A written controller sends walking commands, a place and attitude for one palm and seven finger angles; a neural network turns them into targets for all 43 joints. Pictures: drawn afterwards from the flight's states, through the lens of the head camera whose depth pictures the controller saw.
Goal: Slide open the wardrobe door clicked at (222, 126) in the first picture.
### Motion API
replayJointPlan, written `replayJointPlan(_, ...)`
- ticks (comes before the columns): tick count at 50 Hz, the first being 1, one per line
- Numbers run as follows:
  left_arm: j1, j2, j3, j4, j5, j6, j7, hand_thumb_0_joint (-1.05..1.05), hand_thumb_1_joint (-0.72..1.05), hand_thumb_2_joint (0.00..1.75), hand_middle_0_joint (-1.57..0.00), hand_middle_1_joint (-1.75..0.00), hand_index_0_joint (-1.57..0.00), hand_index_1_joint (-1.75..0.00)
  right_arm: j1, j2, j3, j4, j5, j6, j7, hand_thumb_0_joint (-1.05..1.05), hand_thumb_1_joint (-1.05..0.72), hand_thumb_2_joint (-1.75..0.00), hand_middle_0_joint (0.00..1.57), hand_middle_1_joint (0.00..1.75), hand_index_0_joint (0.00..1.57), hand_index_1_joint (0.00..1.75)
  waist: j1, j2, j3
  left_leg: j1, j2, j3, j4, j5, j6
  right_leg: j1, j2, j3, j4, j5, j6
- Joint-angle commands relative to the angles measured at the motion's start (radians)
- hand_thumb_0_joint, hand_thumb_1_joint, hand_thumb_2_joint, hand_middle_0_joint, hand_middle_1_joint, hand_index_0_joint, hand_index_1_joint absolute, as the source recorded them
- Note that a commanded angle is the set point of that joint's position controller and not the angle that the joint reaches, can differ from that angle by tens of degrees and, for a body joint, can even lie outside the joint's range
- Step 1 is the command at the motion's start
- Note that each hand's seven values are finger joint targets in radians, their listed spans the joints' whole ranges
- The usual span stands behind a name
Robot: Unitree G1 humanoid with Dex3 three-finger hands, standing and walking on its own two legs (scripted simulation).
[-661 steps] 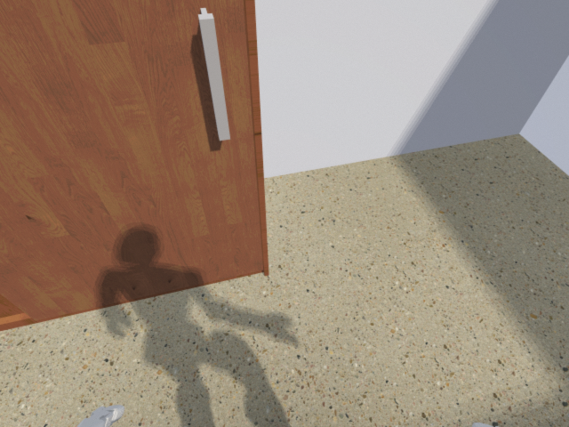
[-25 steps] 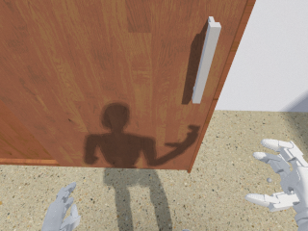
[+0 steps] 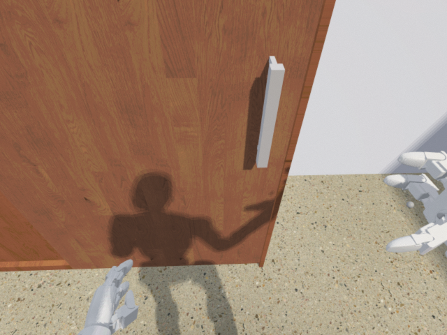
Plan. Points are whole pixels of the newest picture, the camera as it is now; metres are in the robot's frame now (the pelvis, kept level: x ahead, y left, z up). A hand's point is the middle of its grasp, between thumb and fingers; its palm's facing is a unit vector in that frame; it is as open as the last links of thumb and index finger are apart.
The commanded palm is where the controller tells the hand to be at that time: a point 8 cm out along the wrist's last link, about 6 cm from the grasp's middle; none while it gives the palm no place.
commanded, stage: raise the hand with hooked fingers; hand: right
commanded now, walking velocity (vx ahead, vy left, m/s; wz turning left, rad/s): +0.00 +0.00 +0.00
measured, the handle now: (266, 117) +0.54 -0.10 +0.12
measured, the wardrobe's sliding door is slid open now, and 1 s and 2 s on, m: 0.00 0.00 0.00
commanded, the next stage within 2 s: move the hooked fingers beside the handle in 0.48 s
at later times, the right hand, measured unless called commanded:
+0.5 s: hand (389, 212) +0.27 -0.25 +0.14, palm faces +0.08 +1.00 -0.05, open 14.0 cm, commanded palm +0.24 -0.30 +0.15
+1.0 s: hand (360, 182) +0.32 -0.22 +0.14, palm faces +0.04 +1.00 -0.02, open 14.0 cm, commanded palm +0.29 -0.28 +0.14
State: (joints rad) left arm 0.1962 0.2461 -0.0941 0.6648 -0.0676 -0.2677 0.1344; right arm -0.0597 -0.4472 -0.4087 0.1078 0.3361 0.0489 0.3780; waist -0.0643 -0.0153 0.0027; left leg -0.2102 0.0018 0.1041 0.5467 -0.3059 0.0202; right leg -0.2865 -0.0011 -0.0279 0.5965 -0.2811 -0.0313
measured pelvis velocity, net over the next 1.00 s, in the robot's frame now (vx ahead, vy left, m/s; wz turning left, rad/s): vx -0.01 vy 0.02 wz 0.03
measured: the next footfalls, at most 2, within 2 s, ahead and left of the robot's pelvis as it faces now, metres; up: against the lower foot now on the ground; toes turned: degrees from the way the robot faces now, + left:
none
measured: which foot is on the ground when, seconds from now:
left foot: down 0.00-1.00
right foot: down 0.00-1.00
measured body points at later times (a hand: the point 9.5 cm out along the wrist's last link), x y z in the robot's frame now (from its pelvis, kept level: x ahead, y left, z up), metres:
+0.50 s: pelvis -0.01 +0.02 +0.00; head -0.03 +0.03 +0.45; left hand +0.17 +0.26 -0.07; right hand +0.26 -0.30 +0.14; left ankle -0.01 +0.11 -0.73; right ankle +0.03 -0.09 -0.73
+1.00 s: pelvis -0.01 +0.02 +0.00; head -0.01 +0.02 +0.45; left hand +0.15 +0.27 -0.08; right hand +0.31 -0.27 +0.15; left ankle -0.01 +0.11 -0.73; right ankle +0.03 -0.09 -0.73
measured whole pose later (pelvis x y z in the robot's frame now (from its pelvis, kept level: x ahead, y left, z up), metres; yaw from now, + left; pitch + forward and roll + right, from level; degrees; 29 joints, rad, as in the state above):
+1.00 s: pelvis -0.01 +0.02 +0.00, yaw +2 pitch -1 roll +0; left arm 0.22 0.27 -0.05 0.68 -0.08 -0.23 0.13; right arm -0.21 -0.41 -0.36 0.28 0.29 0.06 0.32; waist -0.01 -0.02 -0.01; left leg -0.25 -0.02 0.08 0.56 -0.30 0.04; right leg -0.30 -0.02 -0.05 0.57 -0.26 -0.01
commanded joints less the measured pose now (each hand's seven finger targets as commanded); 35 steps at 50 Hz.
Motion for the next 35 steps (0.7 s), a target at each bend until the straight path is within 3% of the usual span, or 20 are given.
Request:
replayJointPlan(1, -0.099, 0.156, 0.071, -0.153, -0.014, -0.032, 0.008, 0.00, 0.90, 0.90, -0.20, -0.30, -0.20, -0.30, -0.209, -0.216, -0.059, -0.086, 0.018, 0.016, 0.030, 0.00, 0.50, -0.30, 0.30, 1.20, 0.30, 1.20, 0.016, -0.047, -0.133, -0.027, -0.019, -0.045, -0.093, 0.177, 0.005, 0.109, -0.012, 0.086, -0.136, 0.172, 0.021)
replayJointPlan(3, -0.103, 0.160, 0.075, -0.165, -0.019, -0.022, 0.002, 0.00, 0.90, 0.90, -0.20, -0.30, -0.20, -0.30, -0.183, -0.209, -0.057, -0.071, 0.025, 0.042, 0.042, 0.00, 0.50, -0.30, 0.30, 1.20, 0.30, 1.20, 0.013, -0.020, -0.136, -0.026, -0.017, -0.048, -0.094, 0.178, 0.003, 0.098, -0.010, 0.083, -0.134, 0.167, 0.019)
replayJointPlan(6, -0.116, 0.160, 0.082, -0.182, -0.017, -0.016, -0.005, 0.00, 0.90, 0.90, -0.20, -0.30, -0.20, -0.30, -0.203, -0.237, -0.095, -0.133, 0.040, 0.031, 0.037, 0.00, 0.50, -0.30, 0.30, 1.20, 0.30, 1.20, 0.008, -0.011, -0.200, 0.003, -0.007, -0.071, -0.087, 0.206, 0.002, 0.113, -0.010, 0.070, -0.114, 0.192, 0.015)
replayJointPlan(9, -0.120, 0.159, 0.086, -0.183, -0.005, -0.022, -0.007, 0.00, 0.90, 0.90, -0.20, -0.30, -0.20, -0.30, -0.265, -0.297, -0.147, -0.261, 0.040, -0.033, 0.003, 0.00, 0.50, -0.30, 0.30, 1.20, 0.30, 1.20, 0.004, -0.066, -0.267, 0.028, -0.011, -0.079, -0.077, 0.238, 0.006, 0.158, -0.012, 0.063, -0.100, 0.234, 0.015)
replayJointPlan(10, -0.116, 0.152, 0.086, -0.184, -0.002, -0.023, -0.006, 0.00, 0.90, 0.90, -0.20, -0.30, -0.20, -0.30, -0.268, -0.288, -0.146, -0.276, 0.035, -0.050, -0.008, 0.00, 0.50, -0.30, 0.30, 1.20, 0.30, 1.20, 0.005, -0.088, -0.274, 0.024, -0.013, -0.075, -0.079, 0.234, 0.005, 0.166, -0.011, 0.062, -0.109, 0.236, 0.015)
replayJointPlan(13, -0.103, 0.152, 0.085, -0.164, -0.002, -0.027, -0.004, 0.00, 0.90, 0.90, -0.20, -0.30, -0.20, -0.30, -0.245, -0.259, -0.132, -0.254, 0.021, -0.085, -0.036, 0.00, 0.50, -0.30, 0.30, 1.20, 0.30, 1.20, 0.015, -0.112, -0.203, -0.006, -0.019, -0.067, -0.088, 0.204, 0.003, 0.153, -0.011, 0.056, -0.124, 0.203, 0.018)
replayJointPlan(17, -0.109, 0.154, 0.086, -0.154, -0.011, -0.021, 0.003, 0.00, 0.90, 0.90, -0.20, -0.30, -0.20, -0.30, -0.216, -0.222, -0.090, -0.161, 0.005, -0.043, -0.036, 0.00, 0.50, -0.30, 0.30, 1.20, 0.30, 1.20, 0.025, -0.101, -0.106, -0.036, -0.008, -0.086, -0.122, 0.112, -0.004, 0.101, -0.008, 0.046, -0.136, 0.105, 0.015)
replayJointPlan(21, -0.120, 0.154, 0.087, -0.169, -0.019, -0.017, 0.007, 0.00, 0.90, 0.90, -0.20, -0.30, -0.20, -0.30, -0.217, -0.217, -0.072, -0.145, 0.011, 0.000, -0.017, 0.00, 0.50, -0.30, 0.30, 1.20, 0.30, 1.20, 0.029, -0.036, -0.111, -0.034, 0.001, -0.110, -0.138, 0.064, -0.013, 0.085, -0.009, 0.045, -0.125, 0.077, 0.010)
replayJointPlan(24, -0.125, 0.158, 0.090, -0.169, -0.015, -0.020, 0.010, 0.00, 0.90, 0.90, -0.20, -0.30, -0.20, -0.30, -0.244, -0.252, -0.104, -0.179, 0.025, -0.015, -0.014, 0.00, 0.50, -0.30, 0.30, 1.20, 0.30, 1.20, 0.027, -0.003, -0.157, -0.012, 0.008, -0.135, -0.136, 0.074, -0.017, 0.094, -0.011, 0.041, -0.101, 0.098, 0.009)
replayJointPlan(25, -0.128, 0.154, 0.089, -0.170, -0.014, -0.023, 0.008, 0.00, 0.90, 0.90, -0.20, -0.30, -0.20, -0.30, -0.262, -0.251, -0.107, -0.198, 0.027, -0.026, -0.014, 0.00, 0.50, -0.30, 0.30, 1.20, 0.30, 1.20, 0.024, -0.005, -0.184, -0.004, 0.009, -0.129, -0.132, 0.084, -0.018, 0.100, -0.008, 0.046, -0.106, 0.106, 0.008)
replayJointPlan(28, -0.120, 0.151, 0.088, -0.164, -0.012, -0.028, 0.008, 0.00, 0.90, 0.90, -0.20, -0.30, -0.20, -0.30, -0.249, -0.239, -0.109, -0.194, 0.032, -0.052, -0.017, 0.00, 0.50, -0.30, 0.30, 1.20, 0.30, 1.20, 0.025, -0.026, -0.180, -0.006, 0.005, -0.126, -0.122, 0.117, -0.019, 0.106, -0.005, 0.041, -0.102, 0.119, 0.009)
replayJointPlan(29, -0.117, 0.156, 0.091, -0.158, -0.009, -0.029, 0.007, 0.00, 0.90, 0.90, -0.20, -0.30, -0.20, -0.30, -0.234, -0.263, -0.131, -0.181, 0.030, -0.055, -0.021, 0.00, 0.50, -0.30, 0.30, 1.20, 0.30, 1.20, 0.021, -0.020, -0.181, -0.001, 0.013, -0.147, -0.122, 0.118, -0.022, 0.096, -0.008, 0.037, -0.086, 0.123, 0.009)
replayJointPlan(32, -0.115, 0.149, 0.087, -0.149, -0.014, -0.029, 0.008, 0.00, 0.90, 0.90, -0.20, -0.30, -0.20, -0.30, -0.301, -0.208, -0.067, -0.148, 0.016, -0.054, -0.026, 0.00, 0.50, -0.30, 0.30, 1.20, 0.30, 1.20, 0.040, -0.043, -0.128, -0.044, 0.007, -0.127, -0.129, 0.085, -0.020, 0.089, -0.005, 0.038, -0.103, 0.089, 0.010)
replayJointPlan(35, -0.114, 0.153, 0.090, -0.139, -0.018, -0.028, 0.012, 0.00, 0.90, 0.90, -0.20, -0.30, -0.20, -0.30, -0.352, -0.208, -0.045, -0.111, 0.003, -0.038, -0.034, 0.00, 0.50, -0.30, 0.30, 1.20, 0.30, 1.20, 0.048, -0.050, -0.117, -0.062, 0.016, -0.147, -0.141, 0.037, -0.021, 0.075, -0.006, 0.039, -0.095, 0.060, 0.010)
